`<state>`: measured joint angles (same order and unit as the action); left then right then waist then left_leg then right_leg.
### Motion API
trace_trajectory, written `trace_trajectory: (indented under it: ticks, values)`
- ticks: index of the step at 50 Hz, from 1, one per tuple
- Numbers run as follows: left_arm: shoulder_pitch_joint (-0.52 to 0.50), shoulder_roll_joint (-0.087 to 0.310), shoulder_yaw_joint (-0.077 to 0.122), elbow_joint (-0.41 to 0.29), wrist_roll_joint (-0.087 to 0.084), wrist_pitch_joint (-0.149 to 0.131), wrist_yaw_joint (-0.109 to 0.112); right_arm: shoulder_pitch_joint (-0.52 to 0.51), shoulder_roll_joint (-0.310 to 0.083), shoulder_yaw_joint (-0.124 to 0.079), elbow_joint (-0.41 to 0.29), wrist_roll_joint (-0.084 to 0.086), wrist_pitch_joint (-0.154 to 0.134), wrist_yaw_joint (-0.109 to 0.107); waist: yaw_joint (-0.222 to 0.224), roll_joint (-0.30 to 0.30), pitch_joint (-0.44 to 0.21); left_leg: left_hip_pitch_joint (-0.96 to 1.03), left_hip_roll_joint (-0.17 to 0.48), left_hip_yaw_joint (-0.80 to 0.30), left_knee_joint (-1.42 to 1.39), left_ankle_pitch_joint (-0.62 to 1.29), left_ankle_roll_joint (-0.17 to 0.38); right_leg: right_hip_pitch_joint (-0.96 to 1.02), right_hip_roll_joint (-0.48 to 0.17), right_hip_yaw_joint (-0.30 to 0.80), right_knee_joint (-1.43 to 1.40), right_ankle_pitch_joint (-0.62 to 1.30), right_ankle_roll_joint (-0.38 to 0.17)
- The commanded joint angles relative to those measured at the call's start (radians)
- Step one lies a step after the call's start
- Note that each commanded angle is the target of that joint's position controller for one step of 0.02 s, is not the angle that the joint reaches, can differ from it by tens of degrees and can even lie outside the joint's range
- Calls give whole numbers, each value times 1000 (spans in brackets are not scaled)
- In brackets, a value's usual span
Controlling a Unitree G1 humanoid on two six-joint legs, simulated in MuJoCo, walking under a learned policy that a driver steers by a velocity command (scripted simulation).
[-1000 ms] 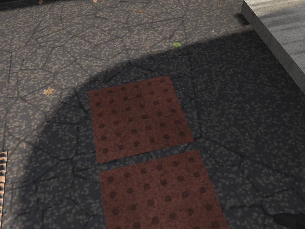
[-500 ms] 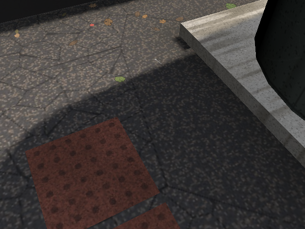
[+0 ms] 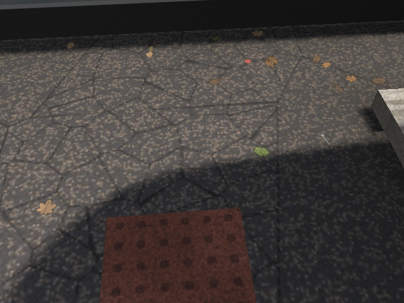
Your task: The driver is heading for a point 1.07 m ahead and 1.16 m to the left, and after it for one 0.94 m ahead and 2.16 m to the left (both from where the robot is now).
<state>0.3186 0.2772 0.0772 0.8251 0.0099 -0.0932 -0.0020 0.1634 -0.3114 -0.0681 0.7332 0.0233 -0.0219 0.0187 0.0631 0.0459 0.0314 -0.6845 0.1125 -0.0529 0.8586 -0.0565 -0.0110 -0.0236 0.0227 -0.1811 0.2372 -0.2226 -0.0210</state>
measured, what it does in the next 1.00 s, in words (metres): walks ahead, turning left: left foot, then right foot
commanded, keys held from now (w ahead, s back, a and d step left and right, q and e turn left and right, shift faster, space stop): w+q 1.00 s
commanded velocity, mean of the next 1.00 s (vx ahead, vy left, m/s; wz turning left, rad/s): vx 0.50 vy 0.00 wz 0.58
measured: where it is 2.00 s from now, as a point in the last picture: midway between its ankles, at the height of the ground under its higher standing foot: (76, 186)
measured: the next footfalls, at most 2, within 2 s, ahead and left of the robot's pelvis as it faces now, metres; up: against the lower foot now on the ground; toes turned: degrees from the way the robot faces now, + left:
left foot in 0.18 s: +0.26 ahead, +0.15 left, +0.00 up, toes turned +10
right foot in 0.68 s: +0.59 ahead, +0.03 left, +0.00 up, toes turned +28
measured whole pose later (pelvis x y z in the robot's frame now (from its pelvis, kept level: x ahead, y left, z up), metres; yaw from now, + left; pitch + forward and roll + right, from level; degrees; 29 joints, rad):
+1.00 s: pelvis +0.54 +0.13 +0.00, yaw +36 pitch +1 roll -2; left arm 0.31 0.28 0.07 0.84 0.00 -0.09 -0.01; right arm 0.18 -0.32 -0.08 0.63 0.02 -0.01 0.01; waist 0.07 0.05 0.04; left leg -0.69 0.10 -0.06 0.91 -0.11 -0.01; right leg -0.05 0.02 -0.15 0.26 -0.23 -0.02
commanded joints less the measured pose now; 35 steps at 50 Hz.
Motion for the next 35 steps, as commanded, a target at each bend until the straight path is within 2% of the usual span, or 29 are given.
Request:
trace_trajectory:
  ticks: [1,4,6,7,8,9,10,11,12,13,14,15,16,18,21,24,27,29,31,32,33,34,35]
  values:
    - [-67,165,38,-64,-10,-10,10,-73,-12,8,-85,-2,-11,21,-9,-79,47,31,7,30,-125,86,16,-41,-286,64,-116,276,-147]
    - [-33,189,48,-38,-28,9,10,-138,-28,5,-126,-2,-8,34,3,-84,66,15,-7,61,-195,19,51,60,-315,31,-73,323,-124]
    - [-37,215,56,-32,-37,23,12,-129,-50,-6,-144,-4,-3,39,-23,-104,40,76,-51,108,-217,-78,87,107,-321,1,23,557,-103]
    - [-44,231,60,-34,-43,31,15,-84,-71,-19,-140,-6,1,39,-55,-123,-2,157,-91,142,-215,-131,108,117,-316,-15,116,732,-91]
    - [-59,235,60,-36,-48,40,16,32,-104,-41,-115,-3,4,35,-127,-118,-67,315,-140,171,-250,-131,138,89,-292,-44,285,844,-70]
    - [-52,209,48,-41,-43,42,20,207,-169,-78,-65,1,11,21,-209,-86,-159,587,-176,151,-291,-86,176,-44,-249,-65,524,773,-32]
    - [-9,110,16,-75,1,34,19,290,-277,-106,-47,9,19,-2,-189,129,-227,887,41,-223,-328,-100,276,-396,-154,-69,883,157,29]
    - [13,57,-12,-119,1,-1,9,244,-312,-97,-94,3,-2,7,-124,222,-385,1067,223,-783,-517,-320,452,-675,27,164,1129,-400,59]
    - [-108,157,10,-135,-39,-27,-3,238,-215,-69,-97,-1,-19,18,-188,74,-332,1040,213,-724,-585,-350,394,-782,-31,280,1161,-335,38]
    - [-153,159,8,-152,-54,-43,-7,208,-177,-58,-89,-4,-32,18,-169,56,-206,920,178,-579,-584,-296,355,-809,-70,263,1102,-245,14]
    - [-152,147,7,-139,-33,-49,3,143,-151,-49,-95,-4,-36,16,-120,-26,-135,775,132,-468,-578,-193,318,-753,-114,264,1012,-170,11]
    - [-141,157,14,-129,-10,-44,9,89,-117,-39,-107,-10,-38,11,-84,-16,-100,665,97,-387,-587,-76,298,-682,-139,267,932,-122,17]
    - [-125,159,18,-124,-4,-32,6,63,-106,-33,-123,-21,-37,7,-58,7,-91,596,76,-353,-608,-11,296,-623,-149,271,903,-89,24]
    - [-116,134,14,-124,5,-13,6,64,-115,-36,-124,-18,-43,-3,-46,1,-86,527,57,-302,-631,101,308,-587,-140,253,834,-52,52]
    - [-209,100,2,-152,8,-1,8,110,-143,-44,-103,-11,-43,-23,-70,-4,-46,479,20,-234,-641,126,288,-607,-112,241,648,100,90]
    - [-316,74,-11,-177,-1,-8,-3,147,-145,-45,-86,-5,-34,-34,-112,28,-23,446,-23,-204,-631,20,242,-544,-67,238,424,276,97]
    - [-390,85,-12,-201,-14,-19,-17,195,-152,-49,-62,1,-28,-37,-140,37,-9,461,-4,-253,-604,-43,227,-494,-38,248,319,324,88]
    - [-398,108,-4,-207,-17,-27,-25,211,-141,-47,-52,4,-22,-40,-137,44,-12,521,16,-309,-548,-60,219,-484,-31,269,267,285,71]
    - [-367,130,6,-203,-19,-36,-29,204,-141,-50,-51,2,-15,-44,-114,72,-17,563,35,-362,-490,-34,205,-442,-28,274,246,197,46]
    - [-320,140,12,-192,-19,-40,-27,194,-137,-50,-53,1,-11,-44,-88,89,-28,566,31,-375,-454,-2,194,-381,-23,260,229,162,28]
    - [-230,159,26,-168,-14,-45,-21,181,-113,-41,-60,-1,-10,-42,-40,85,-73,548,-11,-356,-370,50,169,-245,-24,244,188,170,0]
    - [-98,201,40,-152,3,-49,-14,175,-59,-20,-76,-11,-12,-37,22,26,-197,458,-67,-295,-144,1,134,-5,-143,344,215,142,-58]
    - [30,287,63,-128,20,-38,-9,295,2,-1,-100,8,-20,-38,1,-242,-356,119,-214,-149,202,-334,51,371,-376,745,169,-54,-212]
Velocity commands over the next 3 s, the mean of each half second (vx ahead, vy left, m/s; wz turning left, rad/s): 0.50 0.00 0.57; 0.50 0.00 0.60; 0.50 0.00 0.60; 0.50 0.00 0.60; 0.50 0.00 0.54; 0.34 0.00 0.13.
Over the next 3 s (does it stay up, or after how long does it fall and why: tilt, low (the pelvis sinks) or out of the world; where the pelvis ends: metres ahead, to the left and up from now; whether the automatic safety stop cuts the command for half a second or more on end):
stays up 1.01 1.08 0.00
